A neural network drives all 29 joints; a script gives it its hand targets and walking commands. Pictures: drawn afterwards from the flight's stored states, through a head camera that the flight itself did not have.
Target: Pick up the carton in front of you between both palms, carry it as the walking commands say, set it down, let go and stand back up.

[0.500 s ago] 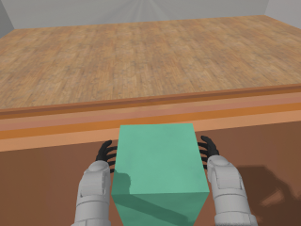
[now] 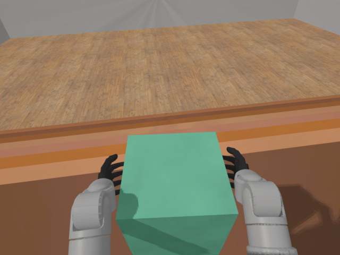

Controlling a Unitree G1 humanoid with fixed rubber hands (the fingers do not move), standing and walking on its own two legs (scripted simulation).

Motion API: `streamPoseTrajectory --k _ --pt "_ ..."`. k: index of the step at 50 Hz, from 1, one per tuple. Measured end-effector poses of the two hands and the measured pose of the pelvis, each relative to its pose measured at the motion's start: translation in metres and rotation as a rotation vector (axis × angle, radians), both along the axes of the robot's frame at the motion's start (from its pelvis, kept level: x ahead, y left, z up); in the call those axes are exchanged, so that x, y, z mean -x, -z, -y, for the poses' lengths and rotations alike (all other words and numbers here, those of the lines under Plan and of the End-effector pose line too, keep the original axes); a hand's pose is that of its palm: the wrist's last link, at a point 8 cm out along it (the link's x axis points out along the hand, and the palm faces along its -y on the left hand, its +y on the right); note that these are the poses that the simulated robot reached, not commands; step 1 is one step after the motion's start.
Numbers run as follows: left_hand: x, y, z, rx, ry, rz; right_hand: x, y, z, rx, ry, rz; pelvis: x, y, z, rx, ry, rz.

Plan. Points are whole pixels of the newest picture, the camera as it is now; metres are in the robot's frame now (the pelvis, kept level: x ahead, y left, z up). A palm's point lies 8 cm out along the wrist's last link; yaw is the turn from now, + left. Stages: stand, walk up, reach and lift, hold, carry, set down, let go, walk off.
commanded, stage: carry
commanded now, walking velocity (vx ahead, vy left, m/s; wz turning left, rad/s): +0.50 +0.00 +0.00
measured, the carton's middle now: (174, 197) +0.29 +0.01 +0.02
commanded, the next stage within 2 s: none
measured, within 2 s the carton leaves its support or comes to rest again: neither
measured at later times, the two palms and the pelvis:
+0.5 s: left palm (124, 109) +0.54 +0.16 +0.11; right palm (221, 107) +0.53 -0.14 +0.11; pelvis +0.27 +0.02 +0.02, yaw +0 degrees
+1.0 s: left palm (136, 68) +0.87 +0.15 +0.11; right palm (204, 63) +0.89 -0.14 +0.10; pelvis +0.59 -0.02 +0.02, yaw +3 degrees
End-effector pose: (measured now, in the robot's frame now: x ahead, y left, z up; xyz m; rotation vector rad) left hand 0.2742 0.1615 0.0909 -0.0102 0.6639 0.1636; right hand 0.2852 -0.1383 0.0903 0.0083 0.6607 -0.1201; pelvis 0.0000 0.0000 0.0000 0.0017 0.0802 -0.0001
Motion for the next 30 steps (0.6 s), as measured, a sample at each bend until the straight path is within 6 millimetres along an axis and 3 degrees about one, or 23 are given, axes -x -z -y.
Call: streamPoseTrajectory --k 5,10,15,22,26,30 --pt "-0.036 0.004 0.007 0.056 -0.036 -0.045 -0.033 0.005 0.007 -0.016 0.023 -0.046 -0.044 -0.003 0.002 0.014 -0.053 -0.024" --pt "-0.075 0.002 -0.009 0.053 -0.063 -0.046 -0.085 -0.003 -0.010 -0.026 0.001 -0.048 -0.093 -0.008 -0.007 -0.025 -0.046 -0.029" --pt "-0.136 -0.004 -0.020 0.056 -0.044 -0.025 -0.137 -0.005 -0.020 -0.027 0.022 -0.026 -0.149 -0.004 -0.024 -0.017 0.017 -0.005" --pt "-0.231 -0.021 -0.002 0.055 0.048 -0.050 -0.205 -0.022 -0.002 -0.026 0.113 -0.049 -0.229 -0.024 -0.027 0.032 0.009 -0.021" --pt "-0.283 -0.019 0.005 0.051 0.049 -0.028 -0.260 -0.023 0.005 -0.027 0.110 -0.027 -0.282 -0.020 -0.018 0.037 -0.002 -0.012" --pt "-0.336 -0.003 0.011 0.035 0.017 -0.026 -0.324 -0.005 0.011 -0.036 0.072 -0.027 -0.344 -0.003 -0.004 0.034 -0.020 0.016"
